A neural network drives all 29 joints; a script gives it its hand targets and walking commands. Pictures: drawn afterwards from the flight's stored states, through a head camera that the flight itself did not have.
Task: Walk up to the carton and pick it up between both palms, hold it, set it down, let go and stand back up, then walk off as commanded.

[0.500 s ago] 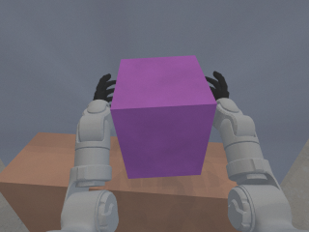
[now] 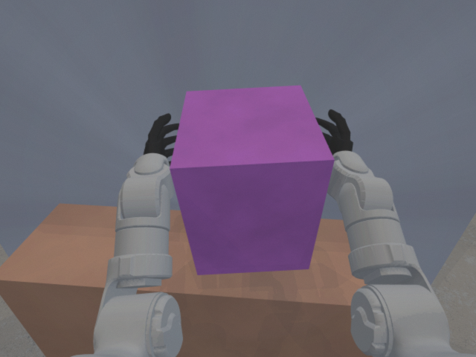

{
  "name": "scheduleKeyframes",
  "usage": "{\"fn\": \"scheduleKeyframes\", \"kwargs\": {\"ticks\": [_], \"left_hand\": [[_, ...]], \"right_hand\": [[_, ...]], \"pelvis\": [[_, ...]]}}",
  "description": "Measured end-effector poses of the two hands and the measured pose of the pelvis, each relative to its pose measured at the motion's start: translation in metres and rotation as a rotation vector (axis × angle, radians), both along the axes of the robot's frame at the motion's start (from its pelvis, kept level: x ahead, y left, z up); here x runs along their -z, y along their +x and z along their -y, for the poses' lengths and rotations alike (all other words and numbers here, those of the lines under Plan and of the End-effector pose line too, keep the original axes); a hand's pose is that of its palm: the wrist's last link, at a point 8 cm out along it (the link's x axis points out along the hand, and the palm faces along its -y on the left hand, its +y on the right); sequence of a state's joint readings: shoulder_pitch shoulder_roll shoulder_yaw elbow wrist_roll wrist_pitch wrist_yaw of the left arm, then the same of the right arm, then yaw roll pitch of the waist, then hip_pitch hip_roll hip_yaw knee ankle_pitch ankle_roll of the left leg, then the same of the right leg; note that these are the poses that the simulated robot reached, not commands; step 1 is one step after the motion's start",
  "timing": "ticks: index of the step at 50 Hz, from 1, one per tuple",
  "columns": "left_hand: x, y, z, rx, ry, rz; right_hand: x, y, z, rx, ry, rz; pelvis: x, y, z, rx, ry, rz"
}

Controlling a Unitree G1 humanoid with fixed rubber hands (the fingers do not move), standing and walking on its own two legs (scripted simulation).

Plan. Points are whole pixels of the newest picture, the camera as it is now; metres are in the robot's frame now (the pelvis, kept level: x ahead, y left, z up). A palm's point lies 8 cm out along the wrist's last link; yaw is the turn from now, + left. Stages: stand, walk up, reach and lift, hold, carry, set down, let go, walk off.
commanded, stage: hold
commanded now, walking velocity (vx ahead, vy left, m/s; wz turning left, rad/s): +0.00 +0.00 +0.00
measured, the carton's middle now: (248, 181) +0.38 +0.02 +0.19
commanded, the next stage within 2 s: set down in 0.12 s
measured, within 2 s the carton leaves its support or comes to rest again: neither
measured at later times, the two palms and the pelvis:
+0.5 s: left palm (153, 156) +0.37 +0.18 +0.24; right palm (324, 156) +0.39 -0.11 +0.23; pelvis +0.00 +0.00 +0.00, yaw +0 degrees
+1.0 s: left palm (167, 159) +0.40 +0.16 +0.21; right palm (325, 173) +0.41 -0.13 +0.19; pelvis +0.02 +0.00 +0.00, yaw +0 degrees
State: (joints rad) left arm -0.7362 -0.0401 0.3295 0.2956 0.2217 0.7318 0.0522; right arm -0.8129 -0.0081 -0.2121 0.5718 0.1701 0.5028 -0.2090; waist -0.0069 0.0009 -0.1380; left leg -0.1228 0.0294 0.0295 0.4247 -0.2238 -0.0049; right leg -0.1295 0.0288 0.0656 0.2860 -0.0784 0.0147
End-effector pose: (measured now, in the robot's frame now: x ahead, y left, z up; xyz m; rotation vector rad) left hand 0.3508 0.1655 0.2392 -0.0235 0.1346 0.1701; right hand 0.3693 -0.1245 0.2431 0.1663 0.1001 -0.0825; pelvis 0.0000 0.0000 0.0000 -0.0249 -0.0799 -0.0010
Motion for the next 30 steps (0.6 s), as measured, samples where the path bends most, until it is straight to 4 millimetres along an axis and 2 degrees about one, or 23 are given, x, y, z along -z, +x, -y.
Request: {"fn": "scheduleKeyframes", "kwargs": {"ticks": [12,22,30], "left_hand": [[0.002,0.0,-0.001,-0.003,0.002,-0.006],[-0.001,0.011,-0.01,-0.03,0.055,0.07],[0.02,0.033,-0.009,-0.014,0.086,0.043]], "right_hand": [[0.002,0.002,-0.002,-0.003,0.0,-0.006],[0.003,0.018,-0.011,-0.031,-0.104,0.093],[0.038,0.036,-0.01,-0.029,-0.182,0.075]], "pelvis": [[0.0,-0.001,0.0,0.0,0.0,0.005],[0.0,0.002,-0.001,-0.002,0.001,0.003],[-0.001,0.01,-0.002,-0.004,0.002,0.012]]}}
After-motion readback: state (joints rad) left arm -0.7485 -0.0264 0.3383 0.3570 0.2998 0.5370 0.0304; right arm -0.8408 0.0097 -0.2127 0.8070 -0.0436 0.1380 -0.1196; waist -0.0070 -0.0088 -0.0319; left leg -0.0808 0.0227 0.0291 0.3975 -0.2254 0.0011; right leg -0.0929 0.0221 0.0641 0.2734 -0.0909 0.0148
